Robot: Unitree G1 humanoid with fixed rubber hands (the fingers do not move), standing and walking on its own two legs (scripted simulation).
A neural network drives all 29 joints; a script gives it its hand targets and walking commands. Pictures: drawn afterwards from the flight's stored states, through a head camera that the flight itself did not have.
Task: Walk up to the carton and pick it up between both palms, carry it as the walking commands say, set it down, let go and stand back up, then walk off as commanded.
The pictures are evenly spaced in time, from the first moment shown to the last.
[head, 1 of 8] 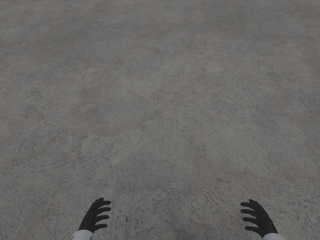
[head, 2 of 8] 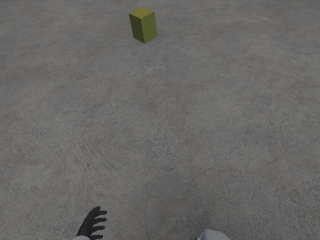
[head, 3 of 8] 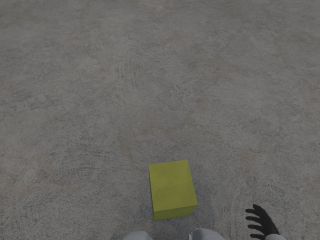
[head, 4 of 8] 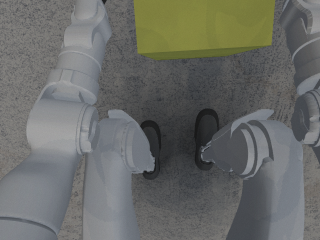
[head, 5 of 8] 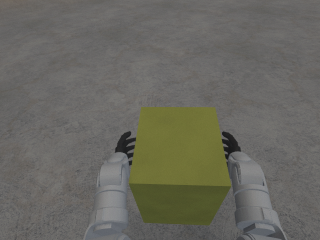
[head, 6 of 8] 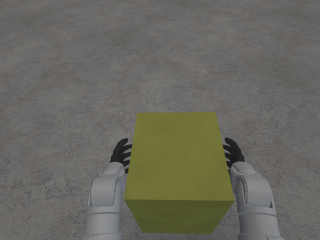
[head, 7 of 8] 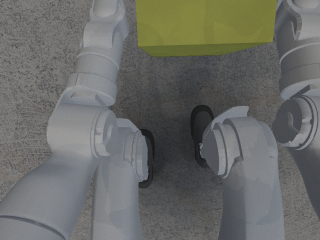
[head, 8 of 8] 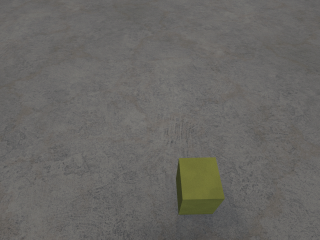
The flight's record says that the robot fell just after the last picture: no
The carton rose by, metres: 0.66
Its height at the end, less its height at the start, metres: +0.00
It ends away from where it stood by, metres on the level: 0.72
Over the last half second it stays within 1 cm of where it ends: yes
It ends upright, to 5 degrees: yes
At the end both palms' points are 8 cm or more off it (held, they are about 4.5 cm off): yes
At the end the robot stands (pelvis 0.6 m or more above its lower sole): yes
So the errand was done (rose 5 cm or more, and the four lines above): yes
